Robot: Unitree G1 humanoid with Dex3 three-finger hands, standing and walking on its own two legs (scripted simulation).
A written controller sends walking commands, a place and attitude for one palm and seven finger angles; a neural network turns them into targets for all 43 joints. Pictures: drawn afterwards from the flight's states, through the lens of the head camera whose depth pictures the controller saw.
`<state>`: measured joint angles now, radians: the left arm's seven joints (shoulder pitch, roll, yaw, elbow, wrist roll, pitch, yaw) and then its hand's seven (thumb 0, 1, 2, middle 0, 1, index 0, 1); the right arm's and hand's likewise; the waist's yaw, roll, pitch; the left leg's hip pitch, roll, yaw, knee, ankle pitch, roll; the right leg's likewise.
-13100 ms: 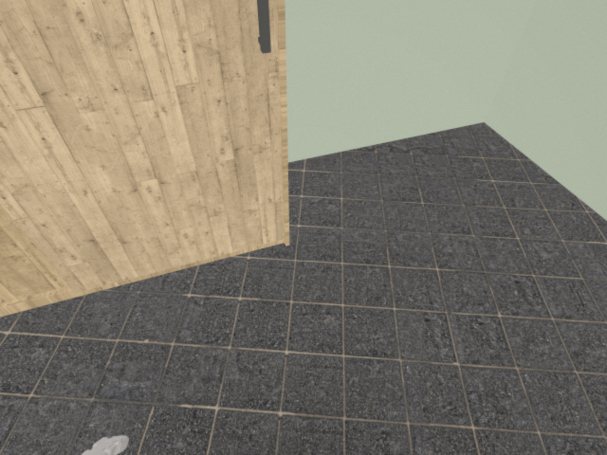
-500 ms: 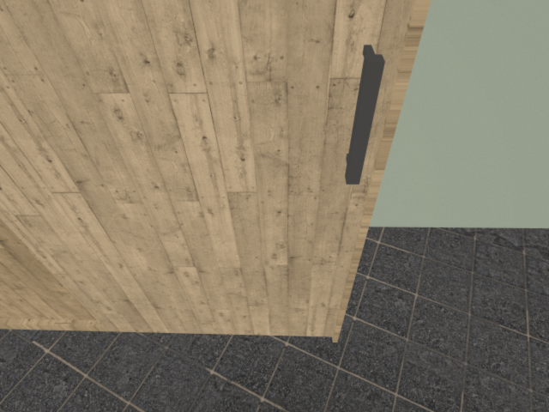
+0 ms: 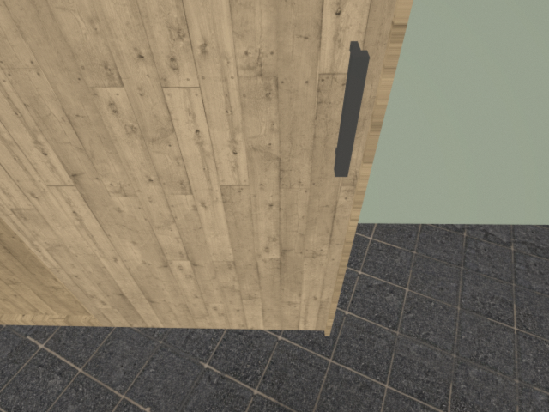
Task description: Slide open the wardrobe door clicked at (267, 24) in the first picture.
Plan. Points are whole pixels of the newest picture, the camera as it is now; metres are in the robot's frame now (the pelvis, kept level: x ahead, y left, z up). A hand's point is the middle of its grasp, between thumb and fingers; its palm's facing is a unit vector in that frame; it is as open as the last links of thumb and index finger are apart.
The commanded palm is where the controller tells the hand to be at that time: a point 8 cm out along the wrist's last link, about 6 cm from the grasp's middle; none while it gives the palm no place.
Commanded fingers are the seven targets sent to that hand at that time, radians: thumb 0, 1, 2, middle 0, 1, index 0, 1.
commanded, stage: look again from close up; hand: right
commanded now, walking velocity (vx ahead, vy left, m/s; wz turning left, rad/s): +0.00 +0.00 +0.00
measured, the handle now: (347, 114) +0.51 -0.09 +0.19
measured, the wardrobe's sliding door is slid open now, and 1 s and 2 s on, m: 0.00 0.00 0.00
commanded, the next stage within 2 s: none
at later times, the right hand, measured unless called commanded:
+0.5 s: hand out of the picture -0.11 -0.13 -0.18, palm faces +0.07 +0.99 -0.12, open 7.4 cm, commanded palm none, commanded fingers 0.00 -0.90 -0.90 0.20 0.30 0.20 0.30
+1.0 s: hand out of the picture -0.15 -0.19 -0.22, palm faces +0.07 +0.99 -0.15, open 7.4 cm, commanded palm none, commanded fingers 0.00 -0.90 -0.90 0.20 0.30 0.20 0.30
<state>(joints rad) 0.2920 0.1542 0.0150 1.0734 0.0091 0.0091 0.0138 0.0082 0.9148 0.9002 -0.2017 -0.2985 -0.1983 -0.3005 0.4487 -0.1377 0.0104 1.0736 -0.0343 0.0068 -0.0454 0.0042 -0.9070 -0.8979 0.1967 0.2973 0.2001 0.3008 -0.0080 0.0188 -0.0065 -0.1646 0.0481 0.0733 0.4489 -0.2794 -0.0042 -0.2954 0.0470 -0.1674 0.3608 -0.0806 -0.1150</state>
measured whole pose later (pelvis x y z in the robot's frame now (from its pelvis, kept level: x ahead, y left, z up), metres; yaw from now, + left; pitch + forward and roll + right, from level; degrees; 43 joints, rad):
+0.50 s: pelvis -0.03 +0.01 +0.00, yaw -1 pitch -2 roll +2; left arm 0.32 0.12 0.02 1.10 0.01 0.02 0.02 0.01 0.91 0.90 -0.20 -0.30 -0.20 -0.30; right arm 0.48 -0.10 0.01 1.09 -0.03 0.00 -0.04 0.00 -0.91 -0.90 0.20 0.30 0.20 0.30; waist 0.00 0.01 -0.01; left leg -0.19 0.01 0.06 0.45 -0.25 0.00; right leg -0.33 0.04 -0.13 0.37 -0.09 -0.08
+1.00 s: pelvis -0.11 -0.03 -0.02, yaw -1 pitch -2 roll +2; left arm 0.34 0.14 0.06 1.01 0.01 0.00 0.01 0.00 0.91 0.90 -0.20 -0.30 -0.20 -0.30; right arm 0.42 -0.17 -0.05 1.07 -0.04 0.06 -0.06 0.01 -0.90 -0.90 0.20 0.30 0.20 0.30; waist 0.00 0.07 -0.04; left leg -0.40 0.06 0.03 0.62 -0.23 -0.02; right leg -0.28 0.01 -0.02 0.70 -0.40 -0.03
